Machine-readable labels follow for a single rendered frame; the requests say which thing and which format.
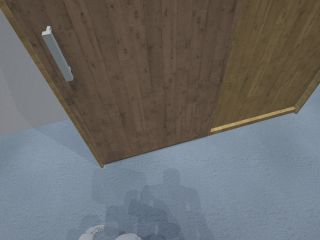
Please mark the robot left hand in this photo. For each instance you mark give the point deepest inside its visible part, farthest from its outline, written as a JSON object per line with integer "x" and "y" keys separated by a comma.
{"x": 92, "y": 233}

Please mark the wardrobe door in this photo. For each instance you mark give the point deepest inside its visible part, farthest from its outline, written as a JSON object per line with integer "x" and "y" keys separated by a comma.
{"x": 146, "y": 73}
{"x": 275, "y": 54}

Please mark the handle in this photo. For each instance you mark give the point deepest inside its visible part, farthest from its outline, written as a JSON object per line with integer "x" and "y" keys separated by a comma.
{"x": 57, "y": 54}

